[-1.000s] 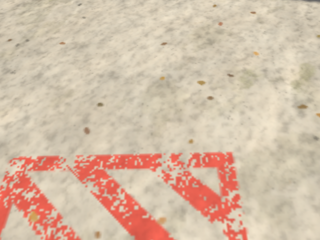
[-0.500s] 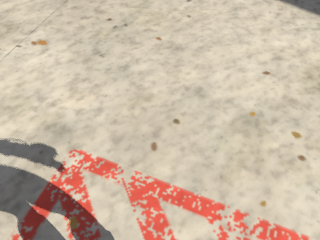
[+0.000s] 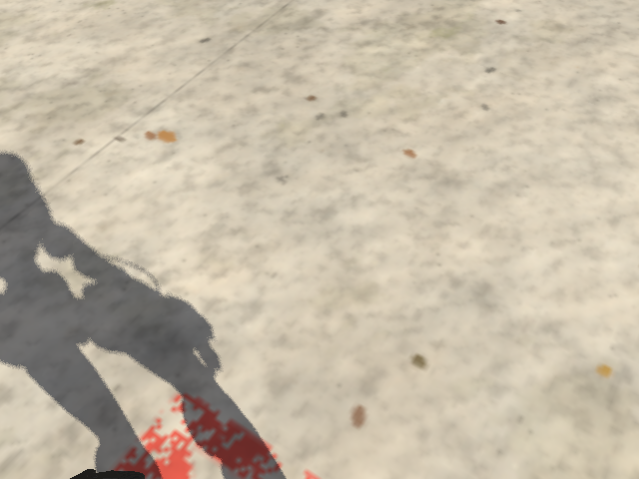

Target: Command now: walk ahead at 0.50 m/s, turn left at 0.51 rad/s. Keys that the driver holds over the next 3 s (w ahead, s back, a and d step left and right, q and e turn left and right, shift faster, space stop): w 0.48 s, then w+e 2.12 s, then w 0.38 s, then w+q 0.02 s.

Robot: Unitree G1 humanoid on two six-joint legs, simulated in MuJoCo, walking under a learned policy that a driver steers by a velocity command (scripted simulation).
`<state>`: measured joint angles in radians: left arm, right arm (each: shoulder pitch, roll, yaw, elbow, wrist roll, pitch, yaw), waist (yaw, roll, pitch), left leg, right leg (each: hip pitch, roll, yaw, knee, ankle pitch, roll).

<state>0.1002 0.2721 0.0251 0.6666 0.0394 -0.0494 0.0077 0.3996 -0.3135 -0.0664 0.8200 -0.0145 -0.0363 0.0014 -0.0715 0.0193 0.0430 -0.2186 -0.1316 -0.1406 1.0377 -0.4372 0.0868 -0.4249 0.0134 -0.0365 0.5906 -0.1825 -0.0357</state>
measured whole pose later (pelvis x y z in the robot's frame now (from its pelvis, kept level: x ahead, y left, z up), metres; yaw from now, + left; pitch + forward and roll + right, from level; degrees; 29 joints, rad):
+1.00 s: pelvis +0.52 +0.02 -0.01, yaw -9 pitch +1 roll +0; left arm 0.10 0.25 0.05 0.77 0.04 -0.03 -0.04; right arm 0.37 -0.23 -0.03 0.95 -0.03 -0.06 -0.01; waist -0.03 0.00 0.06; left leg -0.09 0.03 0.16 0.94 -0.49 0.02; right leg -0.46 0.07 -0.11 0.63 -0.19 -0.16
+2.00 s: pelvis +1.01 -0.15 -0.01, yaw -44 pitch +2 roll +1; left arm 0.03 0.27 0.04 0.67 0.05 -0.01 -0.06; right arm 0.40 -0.26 -0.05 0.89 -0.02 -0.05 -0.01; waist -0.06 0.00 0.06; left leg 0.02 0.10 0.28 0.57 -0.46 -0.04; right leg -0.48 0.03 -0.09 0.59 -0.16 -0.14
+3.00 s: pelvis +1.30 -0.60 +0.00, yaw -72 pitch +2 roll +2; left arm 0.04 0.24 0.00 0.71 0.05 -0.04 -0.05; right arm 0.46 -0.25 -0.04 0.92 -0.01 -0.06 0.02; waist -0.08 -0.01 0.03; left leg 0.01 0.03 0.13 0.40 -0.41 -0.01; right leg -0.44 0.00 -0.05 0.52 -0.13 -0.09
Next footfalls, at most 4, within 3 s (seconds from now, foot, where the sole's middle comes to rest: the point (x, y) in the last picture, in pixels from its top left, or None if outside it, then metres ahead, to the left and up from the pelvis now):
0.40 left None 0.35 0.13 -0.76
0.96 right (339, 393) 0.64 -0.04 -0.76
1.46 left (294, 271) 0.98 0.04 -0.76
1.98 right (421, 236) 1.06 -0.30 -0.76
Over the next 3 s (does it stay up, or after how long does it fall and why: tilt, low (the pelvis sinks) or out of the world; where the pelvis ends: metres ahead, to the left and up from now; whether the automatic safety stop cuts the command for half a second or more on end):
stays up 1.30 -0.60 0.00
